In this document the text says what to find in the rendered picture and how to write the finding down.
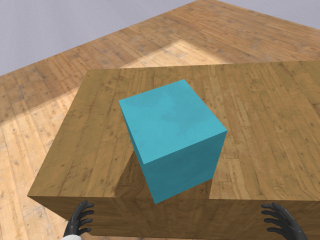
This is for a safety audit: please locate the carton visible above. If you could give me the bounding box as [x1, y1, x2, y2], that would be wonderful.
[118, 79, 228, 204]

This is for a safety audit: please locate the right robot hand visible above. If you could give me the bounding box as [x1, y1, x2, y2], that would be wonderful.
[261, 202, 309, 240]

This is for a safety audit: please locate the left robot hand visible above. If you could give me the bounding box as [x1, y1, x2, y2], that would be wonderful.
[63, 200, 95, 237]

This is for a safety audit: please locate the pedestal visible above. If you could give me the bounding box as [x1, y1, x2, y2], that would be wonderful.
[27, 60, 320, 240]

